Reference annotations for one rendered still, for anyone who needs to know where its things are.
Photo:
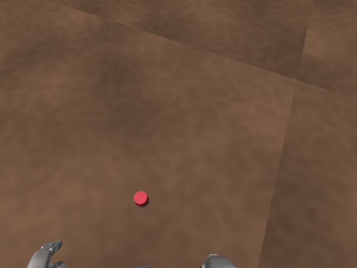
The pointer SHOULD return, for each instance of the left robot hand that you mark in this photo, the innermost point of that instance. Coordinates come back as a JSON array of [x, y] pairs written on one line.
[[41, 258]]

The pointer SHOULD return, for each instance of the tin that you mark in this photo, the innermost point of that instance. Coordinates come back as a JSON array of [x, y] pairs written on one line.
[[140, 198]]

